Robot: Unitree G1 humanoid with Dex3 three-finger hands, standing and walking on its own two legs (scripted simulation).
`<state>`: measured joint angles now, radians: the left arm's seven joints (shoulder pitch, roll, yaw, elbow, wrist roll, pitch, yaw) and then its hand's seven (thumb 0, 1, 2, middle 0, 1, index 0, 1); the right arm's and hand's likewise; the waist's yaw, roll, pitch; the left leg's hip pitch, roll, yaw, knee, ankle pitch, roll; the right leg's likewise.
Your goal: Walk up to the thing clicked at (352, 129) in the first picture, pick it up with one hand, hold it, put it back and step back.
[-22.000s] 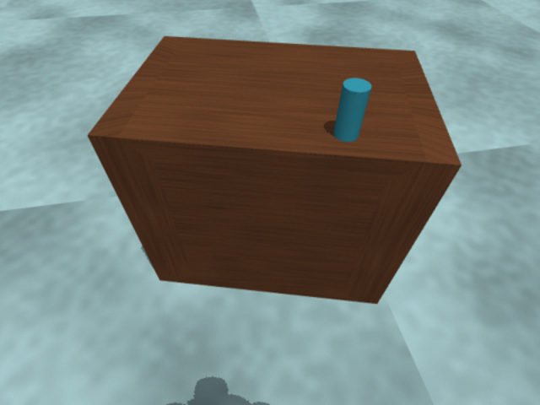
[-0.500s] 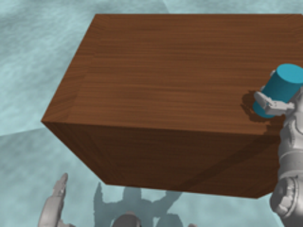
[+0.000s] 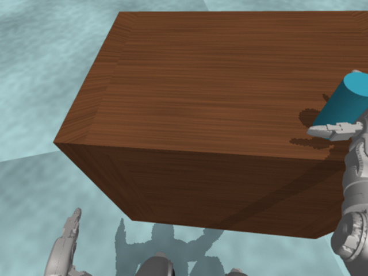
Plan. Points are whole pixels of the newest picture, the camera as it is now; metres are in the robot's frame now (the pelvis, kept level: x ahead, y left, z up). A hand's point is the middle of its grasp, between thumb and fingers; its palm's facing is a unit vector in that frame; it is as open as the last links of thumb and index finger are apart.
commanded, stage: withdraw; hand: right
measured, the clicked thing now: (342, 108) +0.46 -0.27 +0.10
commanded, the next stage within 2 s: rise in 0.36 s
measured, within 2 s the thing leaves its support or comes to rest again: neither
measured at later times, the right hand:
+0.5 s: hand out of the picture +0.46 -0.34 +0.23, palm faces +0.34 +0.94 -0.01, open 17.7 cm
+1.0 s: hand out of the picture +0.37 -0.40 +0.20, palm faces +0.58 +0.72 -0.38, open 17.4 cm
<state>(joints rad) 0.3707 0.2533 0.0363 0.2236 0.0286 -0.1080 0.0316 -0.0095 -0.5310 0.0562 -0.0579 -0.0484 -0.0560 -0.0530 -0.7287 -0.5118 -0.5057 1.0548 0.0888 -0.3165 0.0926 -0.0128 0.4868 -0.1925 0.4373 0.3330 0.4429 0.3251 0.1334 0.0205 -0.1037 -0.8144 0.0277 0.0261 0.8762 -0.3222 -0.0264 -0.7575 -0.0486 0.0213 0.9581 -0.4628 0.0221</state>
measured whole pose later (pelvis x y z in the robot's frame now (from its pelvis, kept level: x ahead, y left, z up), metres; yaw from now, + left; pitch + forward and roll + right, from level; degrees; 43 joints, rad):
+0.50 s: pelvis +0.02 +0.00 +0.03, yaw -1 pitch +10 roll +1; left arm 0.35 0.25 -0.03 0.35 -0.02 -0.11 0.06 -0.01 -0.51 0.03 -0.05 -0.04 -0.06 -0.04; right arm -0.83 -0.71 -0.52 1.04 0.12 -0.06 0.23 -0.02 0.60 -0.03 0.06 0.06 0.06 0.06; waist 0.08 -0.02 -0.13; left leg -0.59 0.04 0.03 0.70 -0.29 -0.03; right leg -0.54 -0.04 0.02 0.78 -0.42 0.02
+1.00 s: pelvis +0.04 -0.01 +0.05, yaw +0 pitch +6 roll +2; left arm 0.34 0.26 0.04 0.44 -0.05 -0.10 0.01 -0.01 -0.52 0.05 -0.06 -0.04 -0.06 -0.04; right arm -0.34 -0.66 -0.49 0.62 0.02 -0.02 -0.02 -0.02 0.51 -0.05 0.07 0.06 0.06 0.05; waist -0.02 -0.05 -0.10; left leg -0.40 0.03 0.02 0.53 -0.24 -0.03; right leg -0.35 -0.04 0.00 0.61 -0.37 0.01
